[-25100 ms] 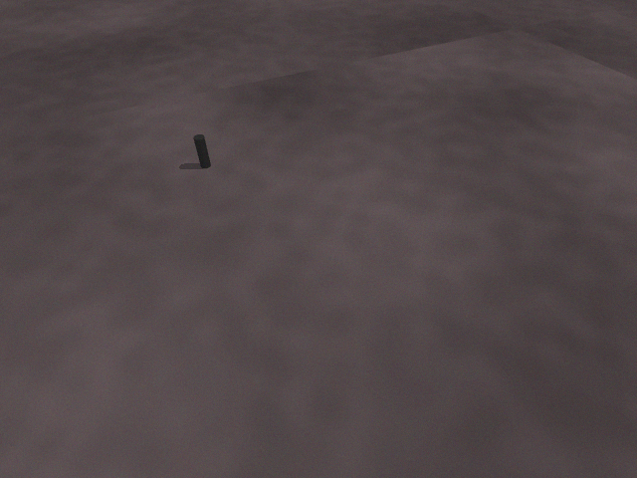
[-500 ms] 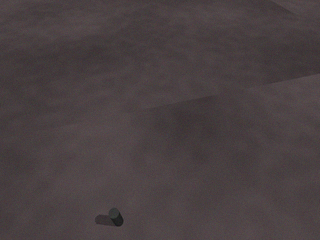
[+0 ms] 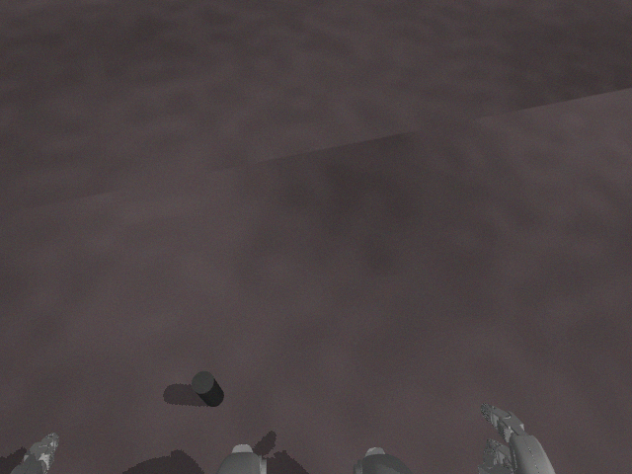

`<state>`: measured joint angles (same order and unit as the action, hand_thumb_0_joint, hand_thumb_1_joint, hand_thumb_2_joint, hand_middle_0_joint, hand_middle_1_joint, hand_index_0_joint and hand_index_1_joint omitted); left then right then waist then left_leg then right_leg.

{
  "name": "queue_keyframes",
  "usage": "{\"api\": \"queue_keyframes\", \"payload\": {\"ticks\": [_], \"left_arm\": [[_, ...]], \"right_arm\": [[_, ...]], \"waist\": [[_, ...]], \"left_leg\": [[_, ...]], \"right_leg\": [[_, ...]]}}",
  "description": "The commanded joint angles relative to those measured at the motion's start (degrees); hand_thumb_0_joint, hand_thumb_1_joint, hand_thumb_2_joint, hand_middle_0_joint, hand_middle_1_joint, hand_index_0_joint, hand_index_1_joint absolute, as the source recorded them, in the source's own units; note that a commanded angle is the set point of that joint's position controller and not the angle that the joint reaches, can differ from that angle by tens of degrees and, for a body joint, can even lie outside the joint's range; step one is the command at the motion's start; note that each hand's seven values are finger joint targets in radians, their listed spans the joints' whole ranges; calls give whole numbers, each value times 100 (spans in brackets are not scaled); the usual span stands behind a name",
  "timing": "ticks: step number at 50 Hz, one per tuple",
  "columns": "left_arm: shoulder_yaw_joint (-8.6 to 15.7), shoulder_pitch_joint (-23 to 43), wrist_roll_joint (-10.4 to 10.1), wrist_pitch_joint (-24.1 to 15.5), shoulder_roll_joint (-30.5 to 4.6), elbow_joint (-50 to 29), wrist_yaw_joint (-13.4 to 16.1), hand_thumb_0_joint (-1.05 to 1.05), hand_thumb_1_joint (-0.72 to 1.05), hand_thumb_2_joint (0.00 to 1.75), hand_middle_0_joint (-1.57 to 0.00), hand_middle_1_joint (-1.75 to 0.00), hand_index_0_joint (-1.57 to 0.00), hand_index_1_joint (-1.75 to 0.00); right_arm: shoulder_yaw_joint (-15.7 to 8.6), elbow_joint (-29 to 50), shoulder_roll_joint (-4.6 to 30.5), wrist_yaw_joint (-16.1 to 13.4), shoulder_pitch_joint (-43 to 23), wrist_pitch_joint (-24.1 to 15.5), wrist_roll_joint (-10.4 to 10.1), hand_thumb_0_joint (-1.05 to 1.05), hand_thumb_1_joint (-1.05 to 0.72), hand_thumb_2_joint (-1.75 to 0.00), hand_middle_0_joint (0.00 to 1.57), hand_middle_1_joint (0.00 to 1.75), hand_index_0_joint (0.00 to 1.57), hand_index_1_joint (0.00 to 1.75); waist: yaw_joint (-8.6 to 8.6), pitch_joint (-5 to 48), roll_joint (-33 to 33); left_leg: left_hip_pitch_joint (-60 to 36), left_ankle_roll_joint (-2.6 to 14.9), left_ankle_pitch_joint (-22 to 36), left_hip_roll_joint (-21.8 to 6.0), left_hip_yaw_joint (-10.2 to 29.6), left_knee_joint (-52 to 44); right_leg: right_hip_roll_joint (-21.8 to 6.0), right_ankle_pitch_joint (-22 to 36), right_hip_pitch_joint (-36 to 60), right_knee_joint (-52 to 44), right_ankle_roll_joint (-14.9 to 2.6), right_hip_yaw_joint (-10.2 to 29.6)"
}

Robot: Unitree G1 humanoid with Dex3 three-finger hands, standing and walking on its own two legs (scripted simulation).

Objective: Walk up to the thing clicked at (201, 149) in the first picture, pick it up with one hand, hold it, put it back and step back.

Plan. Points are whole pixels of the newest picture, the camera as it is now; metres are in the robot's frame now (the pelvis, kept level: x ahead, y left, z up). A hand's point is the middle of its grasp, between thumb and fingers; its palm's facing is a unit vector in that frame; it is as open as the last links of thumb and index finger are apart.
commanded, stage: go down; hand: left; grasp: from the side
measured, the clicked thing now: (209, 390) +0.37 +0.24 -0.61
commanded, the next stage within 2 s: none
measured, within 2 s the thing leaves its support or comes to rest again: neither
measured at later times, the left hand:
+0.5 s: hand out of the picture +0.14 +0.32 -0.16, palm faces +0.18 -0.94 -0.28, open 17.6 cm
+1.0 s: hand (58, 443) +0.22 +0.39 -0.23, palm faces +0.27 -0.94 -0.20, open 17.4 cm
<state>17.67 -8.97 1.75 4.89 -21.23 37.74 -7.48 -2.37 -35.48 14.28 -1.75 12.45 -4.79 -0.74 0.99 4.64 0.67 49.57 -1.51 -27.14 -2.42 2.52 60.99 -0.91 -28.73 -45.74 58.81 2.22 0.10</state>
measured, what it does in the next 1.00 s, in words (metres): lowers itself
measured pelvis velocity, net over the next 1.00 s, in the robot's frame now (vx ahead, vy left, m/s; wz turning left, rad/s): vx -0.06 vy -0.01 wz -0.05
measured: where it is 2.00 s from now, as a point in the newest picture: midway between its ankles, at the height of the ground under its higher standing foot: outside the picture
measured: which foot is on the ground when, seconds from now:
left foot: down 0.00-1.00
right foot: down 0.00-1.00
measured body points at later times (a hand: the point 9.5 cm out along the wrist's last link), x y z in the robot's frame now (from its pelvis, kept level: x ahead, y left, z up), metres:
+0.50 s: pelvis -0.02 +0.00 -0.06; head +0.10 +0.03 +0.37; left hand +0.12 +0.37 -0.14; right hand +0.17 -0.25 -0.14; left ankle +0.02 +0.13 -0.67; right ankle +0.00 -0.15 -0.67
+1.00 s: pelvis -0.06 -0.01 -0.19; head +0.13 +0.03 +0.22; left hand +0.20 +0.43 -0.22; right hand +0.13 -0.27 -0.29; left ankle +0.02 +0.13 -0.67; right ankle +0.00 -0.15 -0.67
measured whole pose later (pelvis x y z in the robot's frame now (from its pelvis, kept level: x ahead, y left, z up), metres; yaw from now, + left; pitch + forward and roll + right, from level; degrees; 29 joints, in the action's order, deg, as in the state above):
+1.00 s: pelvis -0.06 -0.01 -0.19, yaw -3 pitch +32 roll -5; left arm 41.3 8.9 -10.0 -14.7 -37.0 47.4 -28.7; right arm 1.7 -37.0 16.8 -3.4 5.9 -10.5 1.5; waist 0.3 10.0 1.5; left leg 99.9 -3.0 -36.8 -2.3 7.5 104.4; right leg 0.8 -39.5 -94.9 102.3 1.8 -1.8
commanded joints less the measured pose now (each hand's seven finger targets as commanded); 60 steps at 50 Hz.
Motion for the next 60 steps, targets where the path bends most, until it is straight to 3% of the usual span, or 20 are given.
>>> {"api": "queue_keyframes", "payload": {"ticks": [1,7,13,14,15,18,21,23,25,26,28,32,35,36,37,39,43,51,55,60], "left_arm": [[441,-273,-72,86,-1277,-1356,114,0,-61,0,-9,-1,-9,-1],[643,-434,-137,283,-1294,-1629,159,0,-61,0,-9,0,-10,0],[804,-860,-250,228,-1299,-1652,-94,0,-61,0,-10,0,-10,0],[731,-728,-293,182,-1248,-1735,-185,0,-61,0,-10,0,-10,0],[938,-783,-297,148,-1418,-1652,-199,0,-61,0,-10,0,-10,0],[1085,-744,-395,-64,-1474,-1613,-345,0,-61,0,-9,0,-9,0],[1205,-832,-506,-367,-1489,-1582,-532,0,-61,0,-10,0,-10,0],[1314,-227,-566,-660,-1718,-1570,-647,0,-61,0,-9,-1,-10,-1],[1431,419,-660,-1066,-1919,-1499,-786,0,-61,0,-9,-1,-9,-1],[1701,502,-731,-1261,-2152,-1309,-839,0,-61,0,-9,-1,-9,-1],[1722,879,-851,-1649,-2180,-927,-1036,0,-61,0,-8,-5,-9,-5],[2002,1129,-958,-2075,-2657,-886,-1401,0,-58,3,-6,-8,-6,-7],[2212,1368,-1055,-2123,-2874,-439,-1636,0,-57,4,-6,-8,-6,-8],[2518,1457,-1079,-2152,-3199,-616,-1633,0,-57,4,-6,-8,-6,-8],[2492,1262,-1100,-2114,-3100,-288,-1687,0,-56,3,-6,-6,-6,-6],[2803,1173,-1154,-2090,-3395,-455,-1733,0,-57,3,-6,-7,-6,-6],[2872,1279,-1280,-2042,-3323,-28,-1899,0,-56,4,-6,-7,-6,-7],[2969,2644,-1339,-2552,-3716,433,-2325,0,-56,3,-6,-7,-6,-7],[3042,3089,-1340,-2704,-4005,521,-2567,0,-48,3,-5,-6,-5,-5],[3410,3114,-1367,-2699,-4502,446,-2677,0,-51,3,-5,-5,-5,-5]], "right_arm": [[-327,873,947,-159,73,-332,-19,0,-87,-89,20,30,20,30],[-239,989,858,-244,6,-463,42,0,-89,-89,20,30,20,30],[-212,1104,838,-222,8,-557,87,0,-91,-90,20,30,20,30],[-231,1142,850,-222,-62,-567,94,0,-91,-90,20,30,20,30],[-224,1149,841,-213,-29,-584,96,0,-92,-90,20,30,20,30],[-203,1193,835,-171,-140,-645,108,0,-92,-90,20,30,20,30],[-220,1250,847,-147,-178,-700,104,0,-92,-90,20,30,20,30],[-245,1169,937,-166,-162,-753,113,0,-92,-90,20,30,20,30],[-248,1106,986,-169,-236,-831,106,0,-92,-90,20,30,20,30],[-240,1056,1026,-177,-249,-857,107,0,-91,-90,20,30,20,30],[-209,978,1078,-196,-303,-909,106,0,-91,-90,20,30,20,30],[-227,819,1196,-256,-231,-933,166,0,-89,-90,20,30,20,30],[-223,675,1355,-261,-216,-919,159,0,-88,-89,20,30,20,30],[-220,711,1384,-269,-203,-919,144,0,-88,-89,20,30,20,30],[-198,559,1389,-268,-147,-890,141,0,-88,-90,20,30,20,30],[-128,705,1416,-267,-317,-874,140,0,-89,-90,20,30,20,30],[-71,490,1335,-277,-334,-823,147,0,-90,-90,20,30,20,30],[-50,312,1460,-275,-376,-831,199,0,-89,-90,20,30,20,30],[-46,192,1594,-293,-241,-836,258,0,-89,-90,20,30,20,30],[26,135,1705,-309,-220,-804,279,0,-90,-90,20,30,20,30]], "waist": [[33,1739,-597],[35,1558,-622],[-46,1724,-773],[2,1719,-761],[-30,1702,-730],[-84,1575,-664],[-127,1797,-641],[8,1939,-597],[40,1978,-650],[-25,2042,-584],[34,1995,-625],[-155,2707,-874],[-266,2922,-1033],[-396,3283,-1031],[-435,3363,-1022],[-577,3793,-1082],[-471,3628,-693],[-163,2998,-754],[-162,3217,-1024],[-392,3754,-1334]], "left_leg": [[-1309,136,1776,27,-134,-698],[-894,156,1691,40,-126,-372],[-705,142,1985,30,-37,-119],[-575,154,1886,39,-42,-4],[-468,169,1735,50,-71,67],[52,183,1036,77,-62,234],[310,192,895,86,-36,503],[504,216,933,85,-60,818],[960,223,567,90,-13,1135],[1125,224,334,83,44,1250],[1562,214,-254,82,127,1465],[1691,180,-181,93,30,1954],[1776,140,-375,61,188,2050],[1650,145,-69,57,181,2122],[1627,145,99,66,183,2188],[1491,157,695,88,168,2342],[2143,247,935,127,41,2826],[3098,245,-220,48,151,3268],[3034,210,-594,2,202,3372],[2906,180,-394,-13,245,3502]], "right_leg": [[175,1516,430,-493,-297,-247],[149,1464,109,-252,-286,-251],[141,1500,-228,185,-326,-320],[143,1437,-396,215,-312,-308],[139,1383,-425,256,-309,-293],[132,842,-770,451,-320,-278],[135,721,-1080,772,-328,-271],[124,774,-1393,999,-313,-244],[114,457,-1912,1353,-319,-215],[110,242,-2103,1517,-308,-220],[117,-242,-2613,1815,-313,-187],[104,-335,-2738,2029,-331,63],[131,-450,-3230,2403,-346,-89],[151,-215,-3139,2474,-355,-122],[172,-138,-3170,2559,-374,-160],[202,290,-3172,2787,-404,-274],[237,550,-3128,2883,-364,-249],[280,-354,-4155,3431,-408,-314],[286,-589,-4479,3663,-406,-355],[299,-395,-4587,4099,-430,-480]]}}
